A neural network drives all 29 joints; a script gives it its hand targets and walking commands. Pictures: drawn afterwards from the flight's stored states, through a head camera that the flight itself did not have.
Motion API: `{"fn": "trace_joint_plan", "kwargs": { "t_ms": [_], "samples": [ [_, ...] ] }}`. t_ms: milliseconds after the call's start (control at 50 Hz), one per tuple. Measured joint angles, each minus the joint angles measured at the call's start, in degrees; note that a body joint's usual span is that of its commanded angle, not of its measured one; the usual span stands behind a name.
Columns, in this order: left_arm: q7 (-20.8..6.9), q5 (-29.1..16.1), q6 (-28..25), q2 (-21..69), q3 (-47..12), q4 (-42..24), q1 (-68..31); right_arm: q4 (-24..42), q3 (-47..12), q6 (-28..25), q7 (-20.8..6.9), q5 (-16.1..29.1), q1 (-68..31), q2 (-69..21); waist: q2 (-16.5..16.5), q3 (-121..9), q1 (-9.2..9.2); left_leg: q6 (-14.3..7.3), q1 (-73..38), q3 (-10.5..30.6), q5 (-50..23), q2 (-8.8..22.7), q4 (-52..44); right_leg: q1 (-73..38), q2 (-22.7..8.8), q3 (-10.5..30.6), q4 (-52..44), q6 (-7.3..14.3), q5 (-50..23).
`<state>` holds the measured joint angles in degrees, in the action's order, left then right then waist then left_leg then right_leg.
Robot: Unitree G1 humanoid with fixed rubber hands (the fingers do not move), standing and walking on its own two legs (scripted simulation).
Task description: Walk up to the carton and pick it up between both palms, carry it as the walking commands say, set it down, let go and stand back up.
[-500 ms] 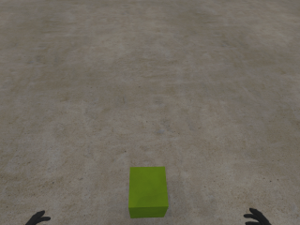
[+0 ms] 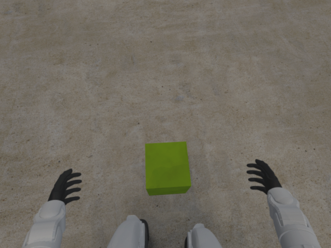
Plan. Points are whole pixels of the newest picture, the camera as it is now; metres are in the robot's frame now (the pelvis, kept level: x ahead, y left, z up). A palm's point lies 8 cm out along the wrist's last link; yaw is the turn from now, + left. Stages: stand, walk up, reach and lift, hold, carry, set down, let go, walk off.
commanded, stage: reach and lift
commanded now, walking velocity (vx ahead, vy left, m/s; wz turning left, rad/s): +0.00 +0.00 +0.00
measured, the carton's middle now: (166, 170) +0.43 -0.01 -0.60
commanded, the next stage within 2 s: none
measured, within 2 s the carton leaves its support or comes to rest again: neither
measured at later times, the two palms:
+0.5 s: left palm (89, 157) +0.36 +0.23 -0.14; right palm (239, 145) +0.40 -0.22 -0.13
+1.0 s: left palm (107, 142) +0.43 +0.20 -0.20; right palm (222, 136) +0.46 -0.19 -0.20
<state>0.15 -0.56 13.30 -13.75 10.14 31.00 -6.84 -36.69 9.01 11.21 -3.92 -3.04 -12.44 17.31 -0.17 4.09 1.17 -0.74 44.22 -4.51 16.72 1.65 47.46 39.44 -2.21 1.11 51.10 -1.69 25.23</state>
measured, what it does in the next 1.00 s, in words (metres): lowers itself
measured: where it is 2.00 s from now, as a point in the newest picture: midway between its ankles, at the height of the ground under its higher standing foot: outside the picture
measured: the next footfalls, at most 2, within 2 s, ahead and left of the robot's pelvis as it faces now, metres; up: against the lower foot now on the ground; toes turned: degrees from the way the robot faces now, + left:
none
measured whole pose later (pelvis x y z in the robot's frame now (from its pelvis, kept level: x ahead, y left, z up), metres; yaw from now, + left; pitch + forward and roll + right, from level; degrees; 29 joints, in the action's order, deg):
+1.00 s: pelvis -0.05 -0.01 -0.08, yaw -2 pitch +48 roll -1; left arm 2.6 3.2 5.5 -9.0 23.2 44.6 -56.3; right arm -49.2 16.1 4.9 -1.2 -1.8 -59.7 14.3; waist -0.4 -5.7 2.4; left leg -0.8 95.3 -2.5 12.5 3.9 60.0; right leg 91.0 0.1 0.4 64.9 -1.2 21.8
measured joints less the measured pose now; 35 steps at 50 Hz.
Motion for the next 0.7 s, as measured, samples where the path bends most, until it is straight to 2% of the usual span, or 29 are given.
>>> {"fn": "trace_joint_plan", "kwargs": {
  "t_ms": [180, 300, 560, 700],
  "samples": [
    [-0.8, -0.7, 2.8, -2.3, 2.1, 5.0, -15.3, -2.6, -0.2, 4.2, 1.6, 2.2, -14.3, 0.1, -1.0, 0.4, 0.78, 0.8, 10.6, 1.2, -1.8, 1.1, 4.6, 11.1, 1.1, -0.9, 6.2, 1.1, -0.7],
    [-0.9, -0.6, 3.2, -3.0, 3.1, 8.9, -26.0, -6.6, 1.1, 5.0, 2.1, 2.5, -24.6, 0.0, -1.1, 0.8, 0.93, 1.2, 17.7, 2.6, -2.9, 1.6, 7.1, 17.7, 1.6, -2.1, 8.7, 1.7, -1.4],
    [1.7, 0.6, -2.5, 0.3, 5.9, 14.9, -41.8, -13.3, 3.5, -1.0, 3.3, 5.0, -39.4, -0.7, -0.4, -3.1, 1.04, 0.6, 34.0, 3.2, -3.5, 1.8, 10.8, 33.5, 1.9, -2.5, 11.7, 1.2, -2.3],
    [3.0, 1.1, -5.1, 1.9, 7.7, 16.4, -48.5, -15.3, 5.1, -4.1, 3.4, 4.7, -45.8, -1.2, -0.5, -6.3, 1.11, 0.1, 41.7, 2.6, -3.7, 1.8, 11.4, 41.5, 1.8, -1.8, 12.3, 0.7, -2.7]
  ]
}}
